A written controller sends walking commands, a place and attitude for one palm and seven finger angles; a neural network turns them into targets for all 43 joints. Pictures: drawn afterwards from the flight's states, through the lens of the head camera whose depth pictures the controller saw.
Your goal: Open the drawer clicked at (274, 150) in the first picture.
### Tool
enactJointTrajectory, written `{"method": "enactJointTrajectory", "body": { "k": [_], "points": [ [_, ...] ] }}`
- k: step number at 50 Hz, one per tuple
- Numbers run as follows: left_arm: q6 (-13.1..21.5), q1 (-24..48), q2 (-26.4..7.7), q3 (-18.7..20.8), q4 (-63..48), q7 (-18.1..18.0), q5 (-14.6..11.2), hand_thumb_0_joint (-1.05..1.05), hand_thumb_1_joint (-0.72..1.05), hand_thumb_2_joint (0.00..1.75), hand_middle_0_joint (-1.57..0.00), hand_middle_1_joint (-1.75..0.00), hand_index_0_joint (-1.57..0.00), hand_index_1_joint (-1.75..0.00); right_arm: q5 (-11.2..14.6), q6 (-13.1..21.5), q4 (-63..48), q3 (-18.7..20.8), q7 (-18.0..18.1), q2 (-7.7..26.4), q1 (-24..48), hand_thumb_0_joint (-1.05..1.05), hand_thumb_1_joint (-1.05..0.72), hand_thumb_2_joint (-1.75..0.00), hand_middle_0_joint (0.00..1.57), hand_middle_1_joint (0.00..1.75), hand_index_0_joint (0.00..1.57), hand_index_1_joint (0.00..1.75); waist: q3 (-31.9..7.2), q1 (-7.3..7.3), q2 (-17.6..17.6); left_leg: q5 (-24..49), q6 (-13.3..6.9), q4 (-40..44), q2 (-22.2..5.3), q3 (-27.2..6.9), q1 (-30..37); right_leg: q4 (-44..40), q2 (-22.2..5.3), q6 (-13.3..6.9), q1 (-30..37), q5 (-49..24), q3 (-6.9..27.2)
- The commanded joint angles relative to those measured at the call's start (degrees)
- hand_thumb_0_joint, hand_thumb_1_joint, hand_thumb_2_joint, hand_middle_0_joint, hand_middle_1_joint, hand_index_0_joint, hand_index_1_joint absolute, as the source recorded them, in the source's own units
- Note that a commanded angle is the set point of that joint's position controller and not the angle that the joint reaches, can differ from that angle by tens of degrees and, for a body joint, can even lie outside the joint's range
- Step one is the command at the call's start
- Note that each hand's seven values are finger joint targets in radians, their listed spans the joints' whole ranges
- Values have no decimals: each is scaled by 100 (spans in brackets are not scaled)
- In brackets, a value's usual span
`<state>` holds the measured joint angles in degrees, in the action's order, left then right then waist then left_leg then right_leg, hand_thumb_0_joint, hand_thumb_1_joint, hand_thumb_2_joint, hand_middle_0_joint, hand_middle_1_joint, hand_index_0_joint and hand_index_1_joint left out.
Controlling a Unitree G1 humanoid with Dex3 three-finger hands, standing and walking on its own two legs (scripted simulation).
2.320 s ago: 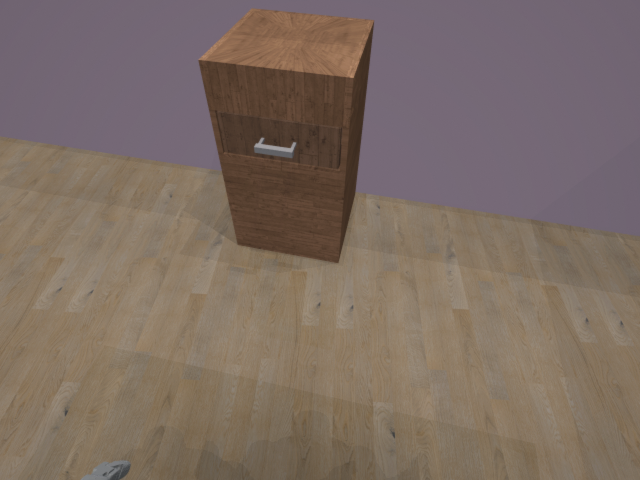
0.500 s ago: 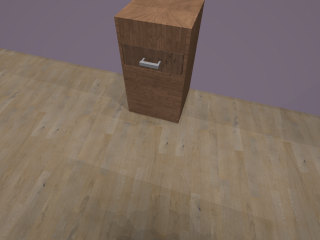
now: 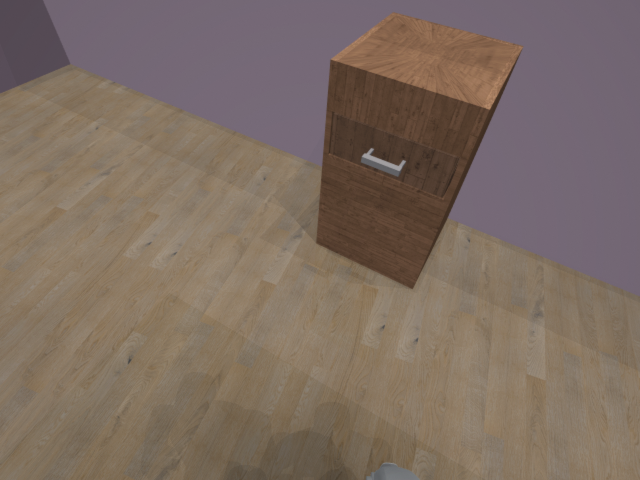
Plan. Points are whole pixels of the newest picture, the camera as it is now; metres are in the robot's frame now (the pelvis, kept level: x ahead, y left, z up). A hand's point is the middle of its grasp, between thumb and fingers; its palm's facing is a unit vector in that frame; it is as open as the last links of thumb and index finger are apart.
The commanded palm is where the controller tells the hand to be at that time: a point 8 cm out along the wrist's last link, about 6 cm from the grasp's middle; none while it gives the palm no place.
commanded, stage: walk to a spot facing it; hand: left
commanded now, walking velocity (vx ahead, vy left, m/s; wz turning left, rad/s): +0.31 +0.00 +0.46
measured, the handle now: (384, 161) +0.99 -0.18 -0.23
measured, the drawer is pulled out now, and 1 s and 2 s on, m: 0.00 0.00 0.00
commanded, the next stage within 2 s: turn to face it in 0.44 s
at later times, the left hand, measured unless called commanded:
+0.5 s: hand out of the picture +0.14 +0.14 -0.17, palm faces +0.33 -0.91 -0.24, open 7.3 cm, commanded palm none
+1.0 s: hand (192, 445) +0.21 +0.19 -0.18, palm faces +0.28 -0.94 -0.19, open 7.4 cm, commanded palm none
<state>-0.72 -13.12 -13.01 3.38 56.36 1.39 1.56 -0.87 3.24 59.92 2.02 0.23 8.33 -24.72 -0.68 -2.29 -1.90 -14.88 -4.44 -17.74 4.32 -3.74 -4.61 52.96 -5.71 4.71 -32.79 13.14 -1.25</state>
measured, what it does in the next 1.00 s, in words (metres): walks ahead: right foot, then left foot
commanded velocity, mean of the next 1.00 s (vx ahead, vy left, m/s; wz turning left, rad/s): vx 0.04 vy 0.00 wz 0.01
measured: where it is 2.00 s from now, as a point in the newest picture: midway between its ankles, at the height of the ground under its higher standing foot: outside the picture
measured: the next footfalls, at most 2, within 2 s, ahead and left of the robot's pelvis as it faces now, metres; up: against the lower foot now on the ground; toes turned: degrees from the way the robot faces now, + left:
right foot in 0.16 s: +0.20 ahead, -0.15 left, +0.00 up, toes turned +0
left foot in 0.64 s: +0.29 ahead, +0.10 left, +0.00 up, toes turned +28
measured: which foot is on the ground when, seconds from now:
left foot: down 0.00-0.18, up 0.20-0.62, down 0.64-1.00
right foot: up 0.00-0.14, down 0.16-0.64, up 0.66-1.00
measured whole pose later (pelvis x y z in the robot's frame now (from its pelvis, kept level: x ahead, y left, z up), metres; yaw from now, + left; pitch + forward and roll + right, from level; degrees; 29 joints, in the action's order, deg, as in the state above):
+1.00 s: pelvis +0.23 +0.00 -0.01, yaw +10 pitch -2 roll -1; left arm -4.6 -16.2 -10.7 4.5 56.9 0.1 1.2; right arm -0.9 -0.3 54.7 2.5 0.8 8.5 -6.0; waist 3.9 2.3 -0.3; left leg -12.3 -4.2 -27.3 -5.5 18.0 -12.7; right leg 58.0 -5.5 3.5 -25.4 23.2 -3.9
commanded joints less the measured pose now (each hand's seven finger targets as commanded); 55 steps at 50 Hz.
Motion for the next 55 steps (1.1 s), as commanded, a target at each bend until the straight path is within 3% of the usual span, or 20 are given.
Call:
{"method": "enactJointTrajectory", "body": {
  "k": [1,5,7,8,9,10,12,14,16,22,28,29,30,31,32,33,34,37,45,55],
  "points": [
    [299,1136,-237,62,-868,-7,-29,0,90,90,-20,-30,-20,-30,-30,85,-136,262,101,1097,-445,0,-90,-90,20,30,20,30,618,-207,869,1105,-842,483,-1641,-1480,415,-856,2,-8,-737,209,-109],
    [377,754,-218,94,-793,-21,-58,0,90,90,-20,-30,-20,-30,-59,47,-190,291,111,1204,-117,0,-90,-90,20,30,20,30,487,50,937,2127,-600,-178,-1450,-1292,-122,-1891,352,-166,730,84,-328],
    [479,-500,-560,194,-431,-60,-52,0,90,90,-20,-30,-20,-30,6,57,-244,305,82,1234,105,0,-90,-90,20,30,20,30,-86,638,431,2186,-231,-1528,-1058,-964,-962,-2682,296,-265,2860,-544,-221],
    [565,-1233,-1161,332,-267,-145,16,0,90,90,-20,-30,-20,-30,65,106,-342,247,20,904,-74,0,-90,-90,20,30,20,30,-759,879,-784,769,108,-3185,-541,-451,-2257,-3033,-1134,-718,4559,-109,1232],
    [541,-1686,-1628,430,-198,-207,-26,0,90,90,-20,-30,-20,-30,62,100,-539,216,12,741,-156,0,-90,-90,20,30,20,30,-1314,871,-1615,-1767,347,-4834,20,111,-3161,-3601,-2615,-1244,5055,-451,3104],
    [482,-1485,-1410,395,-248,-239,-76,0,90,90,-20,-30,-20,-30,15,66,-581,308,16,930,199,0,-90,-90,20,30,20,30,-811,848,-906,-1703,285,-5461,-409,-123,-3286,-3604,-2495,-1311,4473,-552,2706],
    [507,-701,-876,237,-373,-244,-59,0,90,90,-20,-30,-20,-30,-8,-17,-518,297,-71,781,521,0,-90,-90,20,30,20,30,-77,550,-676,-927,368,-5851,-802,132,-3233,-3798,-2113,-1211,3118,-399,1868],
    [521,-342,-418,77,-394,-263,-53,0,90,90,-20,-30,-20,-30,-24,-200,-484,278,-151,603,687,0,-90,-90,20,30,20,30,276,258,-339,-545,475,-5635,-941,198,-2944,-3819,-1712,-1031,2363,-1370,523],
    [547,-386,-311,1,-356,-269,-31,0,90,90,-20,-30,-20,-30,-33,-334,-462,230,-183,467,688,0,-90,-90,20,30,20,30,369,122,-503,-316,594,-5406,-880,372,-2927,-3664,-1452,-894,2203,-2754,-322],
    [417,-491,-450,1,-315,-321,-36,0,90,90,-20,-30,-20,-30,-44,-497,-766,170,-273,481,1411,0,-90,-90,20,30,20,30,429,125,-719,314,703,-4000,-924,843,-2865,-3572,-1237,-819,2369,-3161,-1229],
    [295,-888,-837,81,-249,-331,25,0,90,90,-20,-30,-20,-30,-73,-425,-1070,77,-251,555,1963,0,-90,-90,20,30,20,30,192,362,-680,103,483,-2305,-591,1266,-2043,-2698,-1432,-852,2944,-4270,-1198],
    [292,-966,-814,67,-202,-338,28,0,90,90,-20,-30,-20,-30,-78,-379,-1007,71,-200,588,1723,0,-90,-90,20,30,20,30,2,299,-571,190,405,-1887,-481,1264,-1526,-2275,-1398,-837,2956,-4559,-1139],
    [276,-934,-802,46,-190,-351,-8,0,90,90,-20,-30,-20,-30,-95,-327,-859,98,-151,718,1200,0,-90,-90,20,30,20,30,-328,21,-439,877,343,-1209,-482,1194,-602,-1550,-1273,-724,2725,-4301,-1166],
    [262,-977,-645,-10,-240,-341,-89,0,90,90,-20,-30,-20,-30,-132,-261,-721,193,-89,1154,609,0,-90,-90,20,30,20,30,-960,-218,432,3031,110,-980,-1258,576,839,-481,-788,-456,1899,-2603,-1259],
    [243,-1335,-272,-122,-258,-324,-188,0,90,90,-20,-30,-20,-30,-59,-196,-666,283,-13,1757,262,0,-90,-90,20,30,20,30,-1648,-186,1966,6241,-744,-992,-2942,-1268,1888,1009,62,-173,707,2180,-922],
    [175,-1346,-396,-133,-177,-400,-170,0,90,90,-20,-30,-20,-30,65,-245,-655,233,56,1787,453,0,-90,-90,20,30,20,30,-1890,-131,1274,6101,-1040,-908,-3119,-816,1513,1373,22,-286,1021,2705,-66],
    [122,-1196,-269,-141,-57,-410,-172,0,90,90,-20,-30,-20,-30,38,-211,-731,169,128,1470,956,0,-90,-90,20,30,20,30,-1303,45,795,5156,-878,-579,-2921,-430,922,1347,-118,-263,945,2316,40],
    [-27,-972,-223,-85,177,-329,-84,0,90,90,-20,-30,-20,-30,19,-170,-762,48,173,1049,1639,0,-90,-90,20,30,20,30,-167,229,786,3871,-537,-183,-2524,310,-179,1130,-178,-163,876,1593,150],
    [-331,-840,-129,182,-83,-177,-19,0,90,90,-20,-30,-20,-30,6,-324,-732,220,126,1038,1747,0,-90,-90,20,30,20,30,385,338,951,267,-378,513,-2511,901,-1010,1007,-33,-119,638,1004,-190],
    [-205,-226,-90,229,-652,-92,-6,0,90,90,-20,-30,-20,-30,-64,-341,-742,457,59,1267,1504,0,-90,-90,20,30,20,30,-71,183,1042,554,-257,-233,-2916,1314,-372,-1122,119,-271,1173,1031,-498]
  ]
}}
